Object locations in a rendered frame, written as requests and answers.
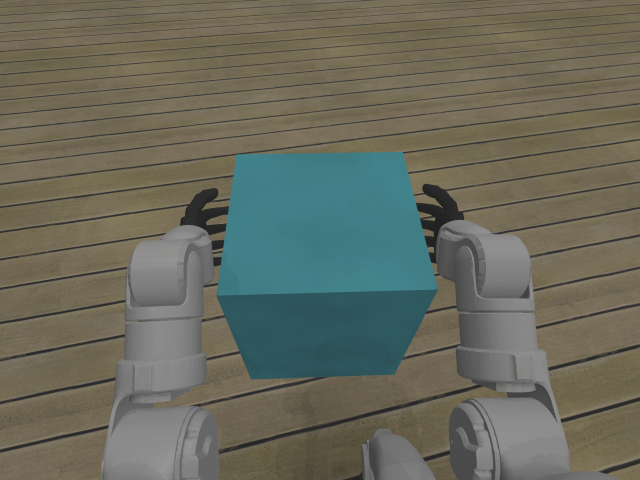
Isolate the left robot upper arm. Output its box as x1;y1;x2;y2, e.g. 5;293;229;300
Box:
102;406;219;480

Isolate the right robot forearm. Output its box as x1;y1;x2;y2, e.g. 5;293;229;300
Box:
436;220;570;467

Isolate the robot left hand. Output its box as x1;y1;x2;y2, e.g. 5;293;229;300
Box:
180;188;229;266

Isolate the robot right hand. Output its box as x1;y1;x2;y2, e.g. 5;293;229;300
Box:
416;184;464;263

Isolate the left robot forearm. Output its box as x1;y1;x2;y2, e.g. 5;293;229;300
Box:
101;225;215;480

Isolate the right robot thigh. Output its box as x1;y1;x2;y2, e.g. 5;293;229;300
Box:
361;434;436;480

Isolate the carton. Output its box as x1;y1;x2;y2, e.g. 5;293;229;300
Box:
216;152;438;380

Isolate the right robot upper arm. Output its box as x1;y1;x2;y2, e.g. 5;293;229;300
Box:
449;397;620;480

